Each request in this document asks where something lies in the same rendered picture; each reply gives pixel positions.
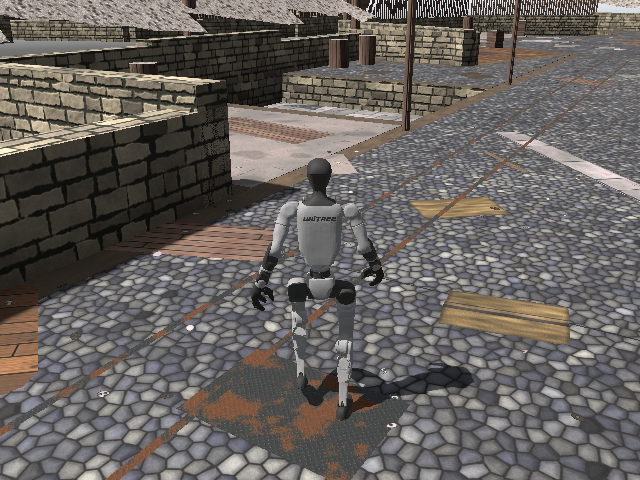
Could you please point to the robot torso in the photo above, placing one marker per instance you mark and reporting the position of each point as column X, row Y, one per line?
column 319, row 238

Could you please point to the left robot hand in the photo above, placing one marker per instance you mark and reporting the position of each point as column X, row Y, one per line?
column 256, row 294

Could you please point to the left robot thigh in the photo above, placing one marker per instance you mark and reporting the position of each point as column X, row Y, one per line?
column 297, row 292

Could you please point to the robot left upper arm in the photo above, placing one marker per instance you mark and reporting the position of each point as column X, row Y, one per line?
column 287, row 211

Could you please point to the robot left forearm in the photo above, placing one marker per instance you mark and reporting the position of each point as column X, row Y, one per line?
column 266, row 269

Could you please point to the robot right upper arm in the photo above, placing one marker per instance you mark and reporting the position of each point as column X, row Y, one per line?
column 351, row 211

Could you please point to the robot right forearm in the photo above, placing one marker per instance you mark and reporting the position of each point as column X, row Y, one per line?
column 372, row 258

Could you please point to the right robot hand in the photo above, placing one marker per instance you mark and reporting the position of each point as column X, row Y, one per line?
column 369, row 272

